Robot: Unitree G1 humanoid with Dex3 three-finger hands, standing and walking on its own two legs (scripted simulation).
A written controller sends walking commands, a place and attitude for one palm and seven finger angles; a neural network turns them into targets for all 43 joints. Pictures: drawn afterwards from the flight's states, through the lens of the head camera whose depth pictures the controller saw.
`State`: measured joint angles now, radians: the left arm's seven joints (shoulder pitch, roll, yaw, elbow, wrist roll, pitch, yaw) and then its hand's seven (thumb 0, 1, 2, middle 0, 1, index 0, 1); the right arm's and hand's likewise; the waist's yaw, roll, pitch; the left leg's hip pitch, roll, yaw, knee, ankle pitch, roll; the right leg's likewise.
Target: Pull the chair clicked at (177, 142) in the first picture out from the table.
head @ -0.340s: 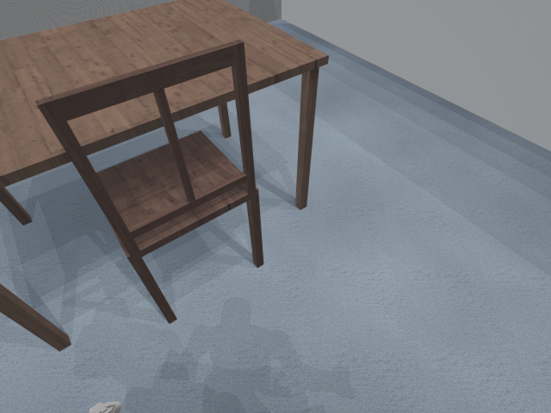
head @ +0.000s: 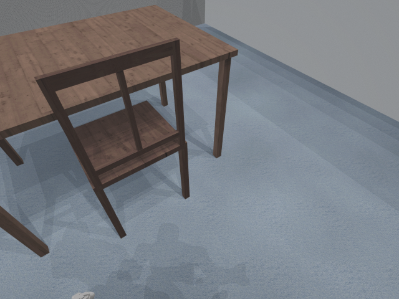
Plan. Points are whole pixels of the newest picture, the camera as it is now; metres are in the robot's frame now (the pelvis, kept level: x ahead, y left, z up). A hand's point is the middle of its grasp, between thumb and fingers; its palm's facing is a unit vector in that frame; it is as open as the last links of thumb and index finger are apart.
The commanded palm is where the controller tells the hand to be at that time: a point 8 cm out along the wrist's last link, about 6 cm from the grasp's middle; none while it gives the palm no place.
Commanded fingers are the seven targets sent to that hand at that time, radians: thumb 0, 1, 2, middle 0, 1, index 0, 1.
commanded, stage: stand and wait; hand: left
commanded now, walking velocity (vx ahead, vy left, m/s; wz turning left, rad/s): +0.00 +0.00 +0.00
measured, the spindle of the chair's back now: (130, 115) +0.69 +0.28 -0.05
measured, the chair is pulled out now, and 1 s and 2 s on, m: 0.00 0.00 0.00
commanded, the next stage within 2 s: look at it before walking up in 0.60 s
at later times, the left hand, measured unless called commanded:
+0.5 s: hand out of the picture +0.04 +0.23 -0.16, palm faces -0.02 -0.95 -0.31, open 7.4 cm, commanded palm none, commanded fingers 0.00 0.90 0.90 -0.20 -0.30 -0.20 -0.30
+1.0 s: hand out of the picture +0.03 +0.23 -0.16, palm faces -0.02 -0.95 -0.30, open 7.4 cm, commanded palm none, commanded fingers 0.00 0.90 0.90 -0.20 -0.30 -0.20 -0.30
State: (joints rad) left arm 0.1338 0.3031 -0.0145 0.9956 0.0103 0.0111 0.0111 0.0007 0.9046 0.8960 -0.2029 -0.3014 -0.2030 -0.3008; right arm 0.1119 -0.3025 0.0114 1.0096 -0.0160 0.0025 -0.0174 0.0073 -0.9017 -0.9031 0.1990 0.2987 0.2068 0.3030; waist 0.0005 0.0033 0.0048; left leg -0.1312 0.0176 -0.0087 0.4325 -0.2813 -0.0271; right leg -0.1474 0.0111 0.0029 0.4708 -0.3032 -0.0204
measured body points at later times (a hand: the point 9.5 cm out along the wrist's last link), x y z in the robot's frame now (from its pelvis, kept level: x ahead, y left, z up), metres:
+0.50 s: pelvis -0.02 +0.00 +0.01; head -0.02 +0.00 +0.46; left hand +0.04 +0.28 -0.13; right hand +0.03 -0.28 -0.14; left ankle -0.03 +0.14 -0.74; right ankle -0.03 -0.11 -0.74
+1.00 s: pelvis -0.02 +0.01 +0.01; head -0.03 +0.00 +0.46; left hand +0.03 +0.28 -0.13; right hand +0.02 -0.27 -0.14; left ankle -0.03 +0.14 -0.74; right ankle -0.03 -0.11 -0.74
